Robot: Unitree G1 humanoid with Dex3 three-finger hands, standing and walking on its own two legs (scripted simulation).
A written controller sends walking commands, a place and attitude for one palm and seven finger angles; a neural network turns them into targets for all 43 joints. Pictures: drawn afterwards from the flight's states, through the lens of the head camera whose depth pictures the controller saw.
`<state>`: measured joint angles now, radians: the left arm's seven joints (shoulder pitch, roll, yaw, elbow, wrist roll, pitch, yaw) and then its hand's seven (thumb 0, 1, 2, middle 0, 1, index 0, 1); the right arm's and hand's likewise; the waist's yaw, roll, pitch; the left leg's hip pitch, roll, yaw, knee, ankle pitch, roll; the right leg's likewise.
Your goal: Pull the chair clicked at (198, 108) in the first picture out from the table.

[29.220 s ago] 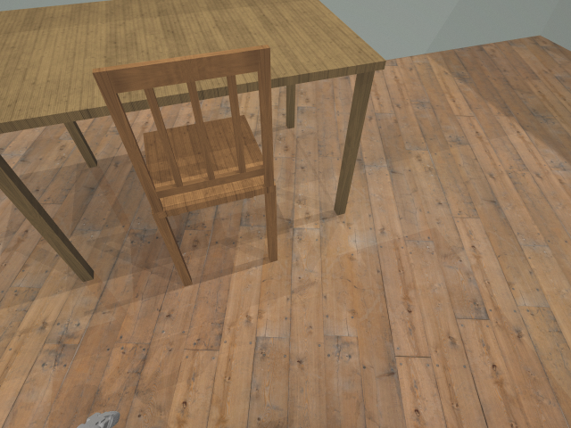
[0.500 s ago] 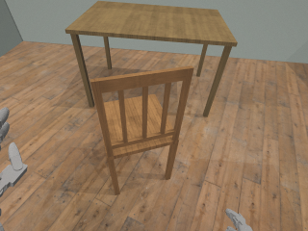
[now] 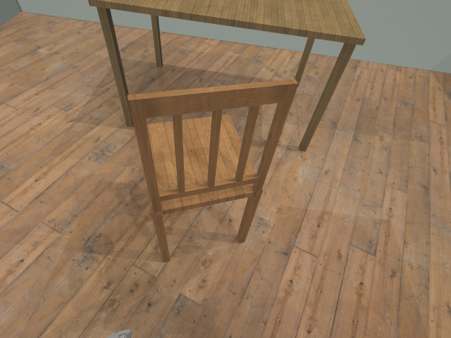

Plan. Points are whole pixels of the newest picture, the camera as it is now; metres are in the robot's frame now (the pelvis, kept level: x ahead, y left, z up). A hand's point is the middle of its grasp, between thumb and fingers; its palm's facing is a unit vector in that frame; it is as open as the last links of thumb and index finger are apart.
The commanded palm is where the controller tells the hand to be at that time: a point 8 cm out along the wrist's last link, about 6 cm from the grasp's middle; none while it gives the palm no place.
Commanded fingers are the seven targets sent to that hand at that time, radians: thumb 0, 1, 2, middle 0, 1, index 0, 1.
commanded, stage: let the arm hang, fingers relaxed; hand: left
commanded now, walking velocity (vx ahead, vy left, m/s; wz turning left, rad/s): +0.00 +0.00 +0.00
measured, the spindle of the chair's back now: (213, 152) +0.58 +0.05 -0.08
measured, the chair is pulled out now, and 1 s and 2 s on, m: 0.61 0.61 0.61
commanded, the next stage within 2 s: look to check the result in 0.74 s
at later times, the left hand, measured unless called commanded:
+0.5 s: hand out of the picture -0.02 +0.15 -0.17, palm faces +0.02 -0.98 -0.18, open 7.4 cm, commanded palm none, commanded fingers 0.00 0.90 0.90 -0.20 -0.30 -0.20 -0.30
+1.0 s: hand out of the picture -0.01 +0.14 -0.17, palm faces +0.03 -0.99 -0.17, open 7.4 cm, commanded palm none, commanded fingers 0.00 0.90 0.90 -0.20 -0.30 -0.20 -0.30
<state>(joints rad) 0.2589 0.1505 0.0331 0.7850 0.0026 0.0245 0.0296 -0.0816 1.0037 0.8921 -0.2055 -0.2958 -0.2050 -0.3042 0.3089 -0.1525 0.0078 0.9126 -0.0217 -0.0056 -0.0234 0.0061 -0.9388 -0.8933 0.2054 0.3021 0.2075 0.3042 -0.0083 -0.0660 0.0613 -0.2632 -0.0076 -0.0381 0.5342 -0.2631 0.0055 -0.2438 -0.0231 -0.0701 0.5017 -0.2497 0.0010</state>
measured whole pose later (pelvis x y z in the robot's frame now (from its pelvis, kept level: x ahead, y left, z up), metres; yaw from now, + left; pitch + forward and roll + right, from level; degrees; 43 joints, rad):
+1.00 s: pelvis +0.00 -0.02 +0.00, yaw -1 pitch -1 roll +0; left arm 0.32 0.13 0.00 1.07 0.00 0.01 0.03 0.00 0.91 0.89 -0.19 -0.29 -0.20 -0.30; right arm 0.38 -0.09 0.00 1.08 -0.01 -0.01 -0.04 0.01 -0.91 -0.89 0.20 0.30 0.20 0.30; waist -0.01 0.00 0.05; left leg -0.22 0.02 -0.03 0.47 -0.23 -0.02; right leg -0.22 0.01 -0.06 0.46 -0.22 -0.03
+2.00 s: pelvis +0.00 -0.02 +0.00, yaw -1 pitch -2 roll +0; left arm 0.31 0.13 0.00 1.07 0.00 0.01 0.03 0.00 0.91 0.89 -0.19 -0.29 -0.20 -0.30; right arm 0.35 -0.09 0.00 1.08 -0.01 -0.01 -0.04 0.01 -0.91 -0.89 0.20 0.30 0.20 0.30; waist 0.00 -0.01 0.06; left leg -0.21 0.02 -0.04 0.46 -0.23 -0.03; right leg -0.20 0.01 -0.07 0.45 -0.23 -0.03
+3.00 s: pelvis +0.00 -0.03 +0.00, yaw +0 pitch -1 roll +0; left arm 0.32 0.12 0.01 1.06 0.00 0.01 0.03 0.00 0.91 0.89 -0.19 -0.29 -0.20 -0.30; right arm 0.34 -0.09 0.00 1.08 -0.01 -0.01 -0.04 0.01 -0.91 -0.89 0.20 0.30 0.20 0.30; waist 0.00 -0.01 0.06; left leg -0.21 0.03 -0.04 0.46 -0.23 -0.03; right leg -0.21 0.01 -0.08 0.46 -0.23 -0.04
